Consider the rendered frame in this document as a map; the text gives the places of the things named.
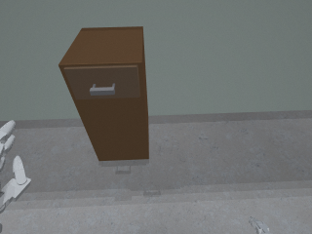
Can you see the left robot hand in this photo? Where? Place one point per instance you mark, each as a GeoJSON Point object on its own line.
{"type": "Point", "coordinates": [16, 186]}

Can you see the cabinet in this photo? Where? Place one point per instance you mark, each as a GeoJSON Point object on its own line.
{"type": "Point", "coordinates": [118, 128]}

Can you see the right robot hand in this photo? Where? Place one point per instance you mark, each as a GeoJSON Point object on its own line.
{"type": "Point", "coordinates": [259, 226]}

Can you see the handle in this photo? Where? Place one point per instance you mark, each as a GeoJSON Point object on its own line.
{"type": "Point", "coordinates": [102, 91]}

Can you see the drawer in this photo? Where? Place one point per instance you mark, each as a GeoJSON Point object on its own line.
{"type": "Point", "coordinates": [125, 77]}

